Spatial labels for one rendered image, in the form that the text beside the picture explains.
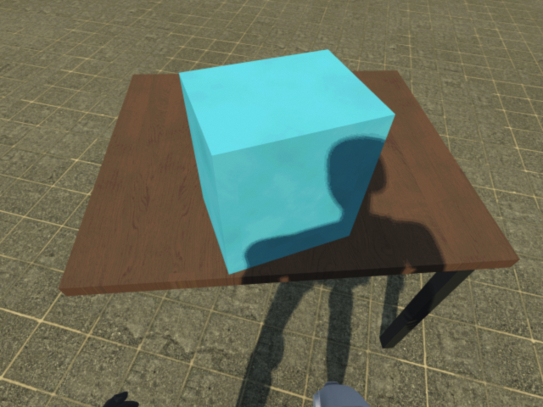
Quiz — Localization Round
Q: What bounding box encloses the carton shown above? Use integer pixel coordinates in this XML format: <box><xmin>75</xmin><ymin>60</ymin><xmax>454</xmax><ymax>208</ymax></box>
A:
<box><xmin>179</xmin><ymin>49</ymin><xmax>395</xmax><ymax>275</ymax></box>

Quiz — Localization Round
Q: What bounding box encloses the table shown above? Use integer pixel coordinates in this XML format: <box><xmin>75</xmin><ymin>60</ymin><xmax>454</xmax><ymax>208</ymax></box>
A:
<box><xmin>59</xmin><ymin>70</ymin><xmax>520</xmax><ymax>348</ymax></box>

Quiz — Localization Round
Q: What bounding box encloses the robot right thigh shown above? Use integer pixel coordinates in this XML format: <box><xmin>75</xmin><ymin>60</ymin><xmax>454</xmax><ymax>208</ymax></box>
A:
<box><xmin>313</xmin><ymin>384</ymin><xmax>370</xmax><ymax>407</ymax></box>

